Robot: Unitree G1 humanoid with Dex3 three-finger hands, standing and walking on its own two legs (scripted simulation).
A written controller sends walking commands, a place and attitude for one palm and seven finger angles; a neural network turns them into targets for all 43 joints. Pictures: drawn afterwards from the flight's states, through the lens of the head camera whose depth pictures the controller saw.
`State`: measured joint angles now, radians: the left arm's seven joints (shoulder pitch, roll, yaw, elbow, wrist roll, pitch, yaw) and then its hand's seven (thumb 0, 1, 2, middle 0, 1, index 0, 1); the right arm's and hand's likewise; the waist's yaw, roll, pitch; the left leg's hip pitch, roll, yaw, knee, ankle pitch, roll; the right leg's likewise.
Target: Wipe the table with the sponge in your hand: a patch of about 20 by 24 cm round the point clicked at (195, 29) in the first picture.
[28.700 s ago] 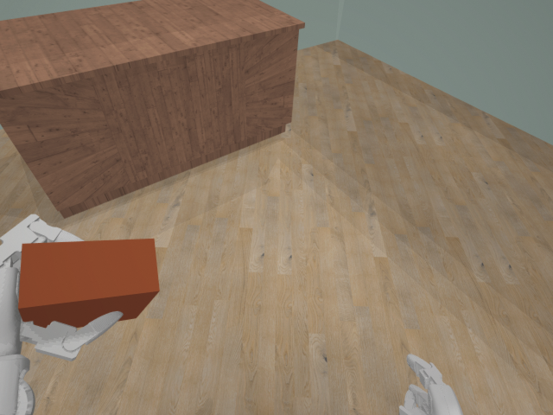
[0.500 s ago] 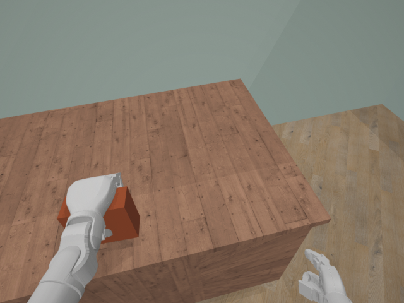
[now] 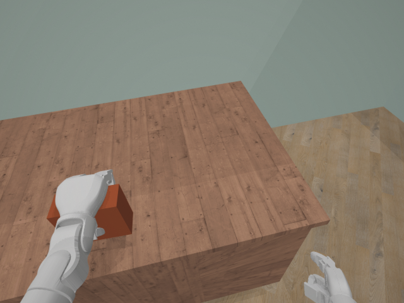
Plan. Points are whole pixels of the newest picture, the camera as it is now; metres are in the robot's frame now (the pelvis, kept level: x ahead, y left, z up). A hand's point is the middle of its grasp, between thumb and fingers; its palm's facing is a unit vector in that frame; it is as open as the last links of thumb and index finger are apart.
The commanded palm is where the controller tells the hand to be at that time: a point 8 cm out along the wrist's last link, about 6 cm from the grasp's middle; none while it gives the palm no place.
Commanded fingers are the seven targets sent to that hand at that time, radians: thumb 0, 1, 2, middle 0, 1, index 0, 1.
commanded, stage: move the sponge above the wiping area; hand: left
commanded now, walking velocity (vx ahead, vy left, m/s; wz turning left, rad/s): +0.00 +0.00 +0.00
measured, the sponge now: (98, 219) +0.26 +0.29 +0.00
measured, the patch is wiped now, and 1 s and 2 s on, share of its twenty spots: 0.00 0.00 0.00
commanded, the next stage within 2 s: lower the sponge onto the table in 1.12 s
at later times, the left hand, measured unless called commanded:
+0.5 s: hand (89, 199) +0.27 +0.29 +0.06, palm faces +0.06 -0.02 -1.00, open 10.1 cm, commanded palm +0.24 +0.27 +0.09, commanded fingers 0.00 0.10 1.30 -1.20 -1.60 -1.20 -1.60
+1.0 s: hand (84, 199) +0.27 +0.30 +0.05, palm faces -0.02 -0.04 -1.00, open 10.1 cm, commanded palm +0.25 +0.28 +0.09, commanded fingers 0.00 0.10 1.30 -1.20 -1.60 -1.20 -1.60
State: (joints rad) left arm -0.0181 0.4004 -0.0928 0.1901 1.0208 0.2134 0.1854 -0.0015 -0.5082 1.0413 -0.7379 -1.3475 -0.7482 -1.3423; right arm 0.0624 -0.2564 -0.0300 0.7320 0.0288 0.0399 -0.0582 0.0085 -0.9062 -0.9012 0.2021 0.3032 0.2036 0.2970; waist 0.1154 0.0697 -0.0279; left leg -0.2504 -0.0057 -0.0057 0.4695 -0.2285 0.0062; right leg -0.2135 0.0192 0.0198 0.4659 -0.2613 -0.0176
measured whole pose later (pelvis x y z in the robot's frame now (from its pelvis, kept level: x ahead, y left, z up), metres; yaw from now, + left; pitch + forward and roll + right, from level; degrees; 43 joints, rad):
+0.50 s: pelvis -0.01 +0.00 +0.00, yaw +0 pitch +0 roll +0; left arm -0.12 0.39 -0.10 0.28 0.99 0.30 0.21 0.00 -0.51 1.04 -0.74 -1.35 -0.75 -1.34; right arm 0.06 -0.24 -0.01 0.75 0.05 0.04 -0.06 0.01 -0.91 -0.90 0.20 0.30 0.20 0.30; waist 0.11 0.08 -0.04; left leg -0.25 -0.01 -0.01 0.45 -0.20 0.01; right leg -0.22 0.02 0.02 0.46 -0.24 -0.02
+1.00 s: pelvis -0.01 +0.00 +0.00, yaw +1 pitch +0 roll +0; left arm -0.17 0.41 -0.10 0.36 0.96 0.40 0.16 0.00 -0.51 1.04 -0.73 -1.35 -0.74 -1.35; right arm 0.04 -0.25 0.01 0.75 0.07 0.06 -0.07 0.01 -0.91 -0.90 0.20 0.30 0.20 0.30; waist 0.09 0.07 -0.04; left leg -0.25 -0.01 -0.02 0.44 -0.20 0.00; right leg -0.21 0.02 0.01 0.45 -0.24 -0.02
